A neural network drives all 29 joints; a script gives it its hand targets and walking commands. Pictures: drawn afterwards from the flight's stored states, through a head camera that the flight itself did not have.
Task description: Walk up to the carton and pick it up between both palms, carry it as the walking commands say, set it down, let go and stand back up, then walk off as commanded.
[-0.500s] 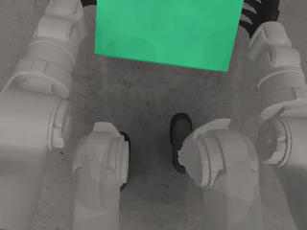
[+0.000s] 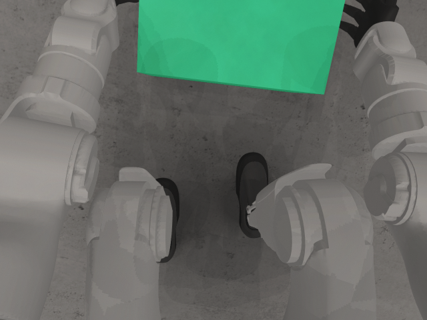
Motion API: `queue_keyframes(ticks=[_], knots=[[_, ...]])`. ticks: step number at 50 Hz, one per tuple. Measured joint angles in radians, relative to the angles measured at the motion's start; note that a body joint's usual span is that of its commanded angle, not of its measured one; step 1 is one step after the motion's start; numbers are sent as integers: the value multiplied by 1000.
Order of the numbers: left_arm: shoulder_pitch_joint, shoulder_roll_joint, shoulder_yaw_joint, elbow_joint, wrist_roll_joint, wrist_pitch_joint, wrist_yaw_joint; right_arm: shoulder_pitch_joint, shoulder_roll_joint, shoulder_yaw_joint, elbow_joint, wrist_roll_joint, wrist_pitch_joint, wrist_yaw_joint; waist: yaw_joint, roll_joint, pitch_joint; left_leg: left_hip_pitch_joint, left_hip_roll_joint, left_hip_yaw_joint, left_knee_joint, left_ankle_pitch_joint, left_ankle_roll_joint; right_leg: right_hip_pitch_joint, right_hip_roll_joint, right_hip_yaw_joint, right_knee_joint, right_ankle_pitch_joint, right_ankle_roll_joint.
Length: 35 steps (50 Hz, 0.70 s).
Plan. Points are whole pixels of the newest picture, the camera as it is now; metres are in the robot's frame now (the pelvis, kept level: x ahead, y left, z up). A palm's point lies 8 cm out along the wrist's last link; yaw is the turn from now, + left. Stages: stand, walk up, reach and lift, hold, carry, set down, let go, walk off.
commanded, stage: set down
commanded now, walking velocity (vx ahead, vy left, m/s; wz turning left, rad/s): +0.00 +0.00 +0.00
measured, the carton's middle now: (236, 9) +0.55 -0.07 -0.28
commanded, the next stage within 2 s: none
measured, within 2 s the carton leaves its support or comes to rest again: neither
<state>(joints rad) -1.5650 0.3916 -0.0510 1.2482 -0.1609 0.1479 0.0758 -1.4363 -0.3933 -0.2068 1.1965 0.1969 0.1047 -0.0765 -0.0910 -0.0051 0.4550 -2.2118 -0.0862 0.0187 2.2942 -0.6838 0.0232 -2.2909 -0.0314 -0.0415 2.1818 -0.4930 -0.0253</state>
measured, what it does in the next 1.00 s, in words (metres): stands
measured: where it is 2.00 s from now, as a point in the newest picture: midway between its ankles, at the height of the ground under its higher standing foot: (208, 220)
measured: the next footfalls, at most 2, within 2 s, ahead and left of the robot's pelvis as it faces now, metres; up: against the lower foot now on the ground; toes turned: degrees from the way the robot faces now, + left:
none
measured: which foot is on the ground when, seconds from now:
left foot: down 0.00-1.00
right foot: down 0.00-1.00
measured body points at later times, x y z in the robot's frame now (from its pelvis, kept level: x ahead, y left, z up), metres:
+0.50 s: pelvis +0.00 +0.00 -0.01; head +0.37 +0.00 +0.22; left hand +0.56 +0.13 -0.21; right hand +0.51 -0.26 -0.20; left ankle +0.09 +0.10 -0.32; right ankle +0.14 -0.11 -0.32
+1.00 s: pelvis -0.01 +0.00 -0.01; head +0.38 +0.00 +0.21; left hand +0.57 +0.13 -0.22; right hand +0.51 -0.26 -0.20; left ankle +0.09 +0.10 -0.32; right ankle +0.13 -0.11 -0.32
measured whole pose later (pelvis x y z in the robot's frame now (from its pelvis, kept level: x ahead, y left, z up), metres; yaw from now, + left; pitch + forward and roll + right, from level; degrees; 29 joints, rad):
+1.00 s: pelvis -0.01 +0.00 -0.01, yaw +0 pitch +32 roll -2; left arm -1.59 0.43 -0.04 1.22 -0.16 0.09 0.05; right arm -1.53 -0.40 -0.25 1.32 0.20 0.02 -0.05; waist -0.10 -0.03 0.52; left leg -2.22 -0.04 0.02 2.31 -0.66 0.04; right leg -2.28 -0.04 -0.06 2.19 -0.48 -0.03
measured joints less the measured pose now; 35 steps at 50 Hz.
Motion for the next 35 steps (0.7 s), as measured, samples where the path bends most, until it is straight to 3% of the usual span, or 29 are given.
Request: queue_keyframes(ticks=[13,35], knots=[[-9,10,24,-4,35,14,-27,-18,-3,-9,23,-13,4,22,2,-10,11,-4,14,-5,13,5,-2,-3,-2,-11,11,6,-11],[-8,13,47,-33,53,-4,-46,-50,-13,-57,57,-37,-13,57,-8,-4,46,-4,24,7,16,22,15,10,-11,-5,17,7,1]])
